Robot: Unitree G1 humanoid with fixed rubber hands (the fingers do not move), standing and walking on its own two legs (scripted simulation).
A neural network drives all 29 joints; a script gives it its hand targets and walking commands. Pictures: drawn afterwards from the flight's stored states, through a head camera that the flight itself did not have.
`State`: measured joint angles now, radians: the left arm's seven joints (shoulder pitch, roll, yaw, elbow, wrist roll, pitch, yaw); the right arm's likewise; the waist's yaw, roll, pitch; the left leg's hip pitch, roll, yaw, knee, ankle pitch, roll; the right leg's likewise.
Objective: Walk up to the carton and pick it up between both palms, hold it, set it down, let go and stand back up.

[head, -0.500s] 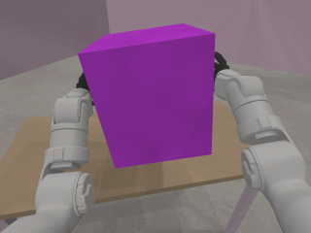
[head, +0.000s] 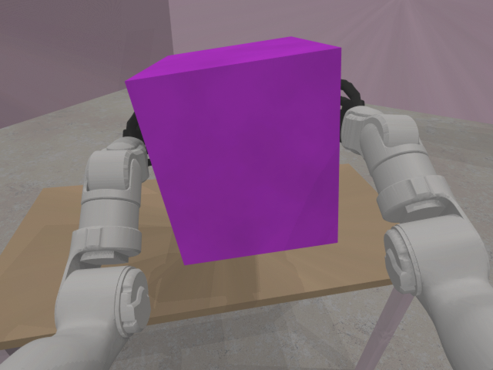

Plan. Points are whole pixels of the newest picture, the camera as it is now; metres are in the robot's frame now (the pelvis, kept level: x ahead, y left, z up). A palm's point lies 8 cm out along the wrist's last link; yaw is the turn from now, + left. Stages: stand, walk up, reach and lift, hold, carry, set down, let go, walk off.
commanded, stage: hold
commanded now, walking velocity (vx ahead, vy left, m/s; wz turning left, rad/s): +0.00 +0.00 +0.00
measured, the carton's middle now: (243, 138) +0.43 +0.00 +0.25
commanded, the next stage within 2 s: none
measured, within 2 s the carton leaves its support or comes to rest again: neither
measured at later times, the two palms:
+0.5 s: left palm (136, 149) +0.37 +0.17 +0.26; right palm (351, 125) +0.37 -0.17 +0.30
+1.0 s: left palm (135, 150) +0.37 +0.17 +0.26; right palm (350, 123) +0.37 -0.17 +0.30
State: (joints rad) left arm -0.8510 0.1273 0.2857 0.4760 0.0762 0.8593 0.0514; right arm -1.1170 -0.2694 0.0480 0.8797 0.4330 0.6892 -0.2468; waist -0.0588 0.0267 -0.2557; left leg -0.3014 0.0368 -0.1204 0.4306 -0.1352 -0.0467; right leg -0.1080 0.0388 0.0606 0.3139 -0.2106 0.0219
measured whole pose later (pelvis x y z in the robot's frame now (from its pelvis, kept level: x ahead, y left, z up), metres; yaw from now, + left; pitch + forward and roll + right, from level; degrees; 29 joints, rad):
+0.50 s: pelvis -0.01 +0.00 +0.00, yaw +0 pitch +1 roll -2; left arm -0.87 0.14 0.28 0.51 0.07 0.84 0.05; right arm -1.12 -0.27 0.04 0.88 0.42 0.68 -0.24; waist -0.06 0.03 -0.25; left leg -0.32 0.04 -0.12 0.42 -0.12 -0.04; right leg -0.13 0.04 0.06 0.32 -0.20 0.03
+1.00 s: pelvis +0.00 +0.00 +0.00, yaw +0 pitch +1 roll -3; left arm -0.85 0.13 0.27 0.48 0.06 0.84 0.06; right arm -1.12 -0.27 0.04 0.88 0.42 0.69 -0.25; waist -0.06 0.04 -0.26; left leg -0.32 0.03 -0.13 0.44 -0.14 -0.05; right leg -0.13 0.04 0.06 0.32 -0.21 0.02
